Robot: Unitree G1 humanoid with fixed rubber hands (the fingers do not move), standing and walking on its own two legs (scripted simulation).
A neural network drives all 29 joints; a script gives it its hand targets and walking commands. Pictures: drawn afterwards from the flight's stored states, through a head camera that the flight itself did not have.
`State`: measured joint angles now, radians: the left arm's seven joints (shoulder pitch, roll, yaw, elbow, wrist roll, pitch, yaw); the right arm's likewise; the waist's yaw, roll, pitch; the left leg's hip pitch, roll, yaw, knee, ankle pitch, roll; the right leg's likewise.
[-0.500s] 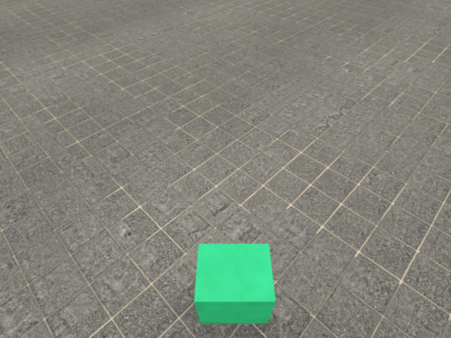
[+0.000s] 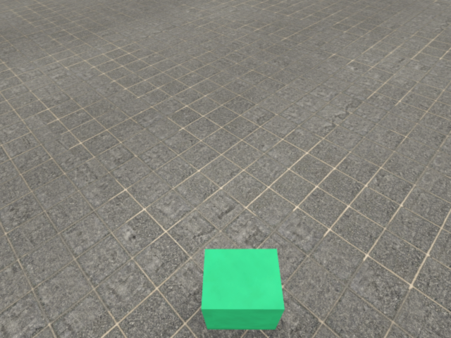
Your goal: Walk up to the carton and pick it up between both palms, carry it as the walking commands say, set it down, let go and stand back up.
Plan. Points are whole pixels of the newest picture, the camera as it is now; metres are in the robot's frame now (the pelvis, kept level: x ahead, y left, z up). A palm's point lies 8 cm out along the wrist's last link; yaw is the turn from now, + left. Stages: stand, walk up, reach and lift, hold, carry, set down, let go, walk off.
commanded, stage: stand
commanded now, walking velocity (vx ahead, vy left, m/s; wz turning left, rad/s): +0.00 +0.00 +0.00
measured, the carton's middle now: (240, 290) +0.41 -0.02 -0.64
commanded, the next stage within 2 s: reach and lift in 0.80 s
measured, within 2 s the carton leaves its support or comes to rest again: neither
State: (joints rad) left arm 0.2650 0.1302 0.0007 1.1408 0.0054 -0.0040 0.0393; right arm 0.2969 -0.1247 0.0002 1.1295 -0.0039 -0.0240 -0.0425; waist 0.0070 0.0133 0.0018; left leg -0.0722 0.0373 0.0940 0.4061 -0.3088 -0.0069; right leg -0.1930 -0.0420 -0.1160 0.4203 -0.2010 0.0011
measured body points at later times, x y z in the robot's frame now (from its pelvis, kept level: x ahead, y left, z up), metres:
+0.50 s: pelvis +0.01 +0.01 +0.00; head +0.01 +0.01 +0.45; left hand +0.01 +0.23 -0.16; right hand +0.00 -0.20 -0.16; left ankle -0.06 +0.11 -0.74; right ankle +0.02 -0.12 -0.74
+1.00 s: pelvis -0.02 +0.01 -0.03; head +0.05 +0.02 +0.42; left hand +0.17 +0.24 -0.16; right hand +0.15 -0.23 -0.15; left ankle -0.06 +0.11 -0.74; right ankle +0.02 -0.12 -0.74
